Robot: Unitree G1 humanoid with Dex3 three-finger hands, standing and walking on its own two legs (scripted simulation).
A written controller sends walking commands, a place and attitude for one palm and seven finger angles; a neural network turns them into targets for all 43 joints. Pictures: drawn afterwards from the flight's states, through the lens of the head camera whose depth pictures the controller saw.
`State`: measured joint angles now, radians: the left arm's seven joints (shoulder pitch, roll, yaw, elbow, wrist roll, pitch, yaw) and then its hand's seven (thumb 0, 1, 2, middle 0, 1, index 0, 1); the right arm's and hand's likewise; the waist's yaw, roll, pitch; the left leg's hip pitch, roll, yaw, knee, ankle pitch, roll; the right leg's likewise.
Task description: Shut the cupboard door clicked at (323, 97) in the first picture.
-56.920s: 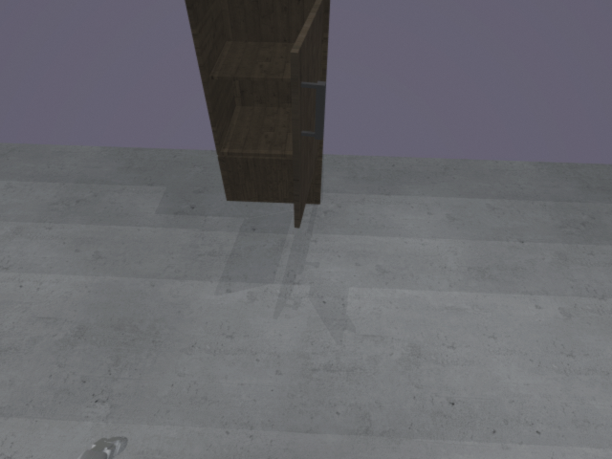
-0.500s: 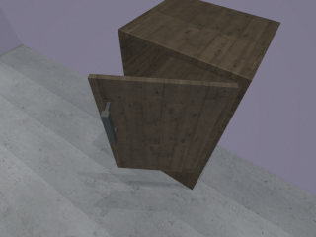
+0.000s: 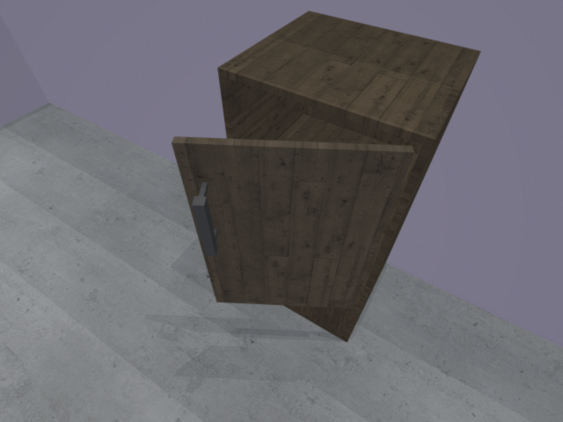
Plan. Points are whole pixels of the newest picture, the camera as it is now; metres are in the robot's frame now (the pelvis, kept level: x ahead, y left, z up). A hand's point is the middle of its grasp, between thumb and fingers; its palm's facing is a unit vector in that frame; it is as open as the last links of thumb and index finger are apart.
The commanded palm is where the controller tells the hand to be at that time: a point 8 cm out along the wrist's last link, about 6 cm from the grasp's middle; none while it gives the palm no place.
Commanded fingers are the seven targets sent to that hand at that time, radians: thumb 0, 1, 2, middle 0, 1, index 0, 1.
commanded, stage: come to a stop and stand still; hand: left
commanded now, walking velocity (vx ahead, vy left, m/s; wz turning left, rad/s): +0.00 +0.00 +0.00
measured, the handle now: (207, 220) +0.48 +0.18 -0.05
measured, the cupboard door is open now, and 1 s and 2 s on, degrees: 29 29 29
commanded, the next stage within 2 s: look again from close up in 0.24 s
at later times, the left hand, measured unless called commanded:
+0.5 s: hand out of the picture -0.03 +0.17 -0.18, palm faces +0.02 -0.98 -0.18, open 7.4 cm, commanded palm none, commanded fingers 0.00 0.90 0.90 -0.20 -0.30 -0.20 -0.30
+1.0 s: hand out of the picture +0.09 +0.22 -0.14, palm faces +0.18 -0.96 -0.22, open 7.4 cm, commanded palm +0.10 +0.25 -0.08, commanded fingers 0.00 0.90 0.90 -0.27 -0.38 -0.27 -0.38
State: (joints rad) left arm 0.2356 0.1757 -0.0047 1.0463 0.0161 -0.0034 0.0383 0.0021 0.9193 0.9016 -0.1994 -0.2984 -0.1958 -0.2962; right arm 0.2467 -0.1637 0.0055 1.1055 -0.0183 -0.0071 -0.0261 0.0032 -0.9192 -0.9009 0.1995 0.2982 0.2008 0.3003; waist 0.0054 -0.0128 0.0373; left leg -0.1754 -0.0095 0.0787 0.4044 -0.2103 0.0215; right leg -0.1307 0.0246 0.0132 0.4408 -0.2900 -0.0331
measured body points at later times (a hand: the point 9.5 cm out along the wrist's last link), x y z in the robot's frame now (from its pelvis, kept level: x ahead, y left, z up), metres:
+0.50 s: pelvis +0.00 +0.02 -0.01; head +0.01 +0.01 +0.44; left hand -0.03 +0.22 -0.16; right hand +0.01 -0.21 -0.17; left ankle +0.01 +0.10 -0.74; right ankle -0.03 -0.10 -0.74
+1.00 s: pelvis +0.00 +0.03 -0.01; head +0.03 +0.04 +0.44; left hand +0.08 +0.27 -0.12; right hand +0.05 -0.21 -0.15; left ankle +0.01 +0.11 -0.74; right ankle -0.03 -0.09 -0.73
